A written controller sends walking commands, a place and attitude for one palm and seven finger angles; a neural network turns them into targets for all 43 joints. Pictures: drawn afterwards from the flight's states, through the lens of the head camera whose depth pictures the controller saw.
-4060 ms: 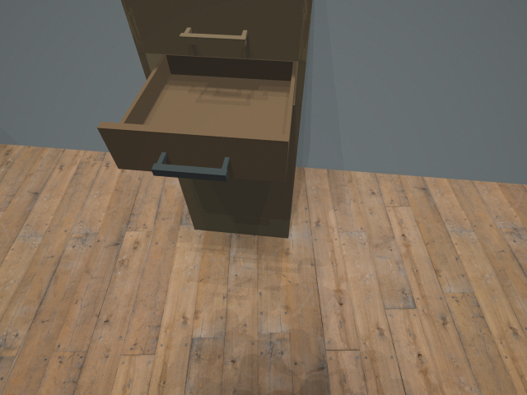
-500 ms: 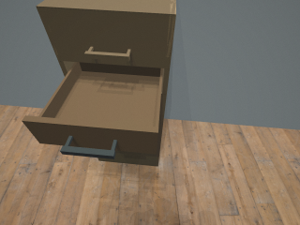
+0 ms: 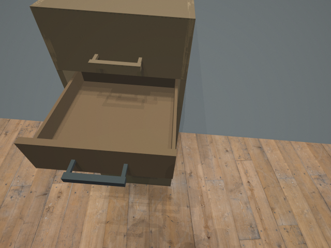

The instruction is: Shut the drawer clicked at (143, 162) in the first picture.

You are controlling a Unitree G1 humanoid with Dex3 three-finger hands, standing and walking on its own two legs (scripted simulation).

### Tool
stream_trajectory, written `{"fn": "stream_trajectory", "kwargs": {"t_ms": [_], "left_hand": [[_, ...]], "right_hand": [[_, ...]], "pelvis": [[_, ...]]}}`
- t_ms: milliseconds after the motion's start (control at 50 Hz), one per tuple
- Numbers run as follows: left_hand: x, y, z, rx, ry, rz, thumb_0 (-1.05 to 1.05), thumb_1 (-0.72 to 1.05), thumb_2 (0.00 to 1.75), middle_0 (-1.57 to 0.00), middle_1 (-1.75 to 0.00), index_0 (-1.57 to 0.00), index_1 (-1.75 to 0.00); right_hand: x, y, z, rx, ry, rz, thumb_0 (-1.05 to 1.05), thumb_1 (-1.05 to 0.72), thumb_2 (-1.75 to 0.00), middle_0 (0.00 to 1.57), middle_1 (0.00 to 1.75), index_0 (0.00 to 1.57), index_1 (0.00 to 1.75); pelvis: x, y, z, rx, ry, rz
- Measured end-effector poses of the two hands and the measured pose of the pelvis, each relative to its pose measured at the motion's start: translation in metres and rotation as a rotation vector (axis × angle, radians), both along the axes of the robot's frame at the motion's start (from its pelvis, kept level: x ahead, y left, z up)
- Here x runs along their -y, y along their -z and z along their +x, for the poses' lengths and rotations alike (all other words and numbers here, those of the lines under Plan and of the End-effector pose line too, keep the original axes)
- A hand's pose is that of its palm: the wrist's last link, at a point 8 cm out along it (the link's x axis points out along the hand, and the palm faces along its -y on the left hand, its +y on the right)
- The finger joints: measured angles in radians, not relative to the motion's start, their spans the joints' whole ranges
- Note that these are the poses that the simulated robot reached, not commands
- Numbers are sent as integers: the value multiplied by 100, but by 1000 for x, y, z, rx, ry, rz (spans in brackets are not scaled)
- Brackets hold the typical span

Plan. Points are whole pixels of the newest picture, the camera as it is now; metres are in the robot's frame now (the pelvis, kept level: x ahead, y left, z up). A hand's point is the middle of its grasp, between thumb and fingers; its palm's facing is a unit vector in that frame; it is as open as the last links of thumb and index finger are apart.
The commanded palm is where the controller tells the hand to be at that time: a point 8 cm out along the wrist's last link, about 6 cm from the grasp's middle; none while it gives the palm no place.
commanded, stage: raise the hand and make a fist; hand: left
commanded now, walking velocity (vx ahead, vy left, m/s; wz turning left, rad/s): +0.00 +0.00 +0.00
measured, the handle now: (96, 172) +0.29 +0.19 +0.01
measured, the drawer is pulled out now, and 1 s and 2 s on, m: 0.30 0.30 0.30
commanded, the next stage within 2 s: bring the fist close to the handle in 1.88 s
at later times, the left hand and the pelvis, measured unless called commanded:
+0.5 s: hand out of the picture +0.11 +0.16 -0.01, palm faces +0.11 -0.99 -0.05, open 5.5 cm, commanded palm +0.09 +0.21 -0.01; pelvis -0.02 -0.04 -0.08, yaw +5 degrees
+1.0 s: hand (85, 246) +0.13 +0.16 +0.04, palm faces +0.02 -1.00 -0.07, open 3.3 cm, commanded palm +0.08 +0.22 +0.05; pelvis -0.01 -0.02 -0.05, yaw +4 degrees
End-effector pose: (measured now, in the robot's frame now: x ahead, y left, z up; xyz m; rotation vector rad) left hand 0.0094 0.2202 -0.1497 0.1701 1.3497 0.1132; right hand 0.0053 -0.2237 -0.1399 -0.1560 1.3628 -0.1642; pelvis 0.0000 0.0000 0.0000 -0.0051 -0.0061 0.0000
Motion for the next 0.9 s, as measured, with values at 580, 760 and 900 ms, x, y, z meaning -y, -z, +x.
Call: {"fn": "stream_trajectory", "kwargs": {"t_ms": [580,760,900], "left_hand": [[20,-149,94,1301,140,-103,2,90,90,-63,-77,-62,-76],[3,-171,104,1235,114,-77,2,90,90,-81,-96,-81,-96],[0,-181,93,1251,126,-92,2,90,90,-95,-111,-95,-111]], "right_hand": [[5,-26,206,872,-285,56,1,-90,-90,20,30,20,30],[25,-15,161,718,-156,35,1,-90,-90,21,30,20,30],[46,-28,159,740,-162,-50,2,-90,-90,21,30,20,30]], "pelvis": [[43,72,-20,-188,-98,-39],[42,53,-7,-175,-78,-18],[31,49,-6,-165,-78,-24]]}}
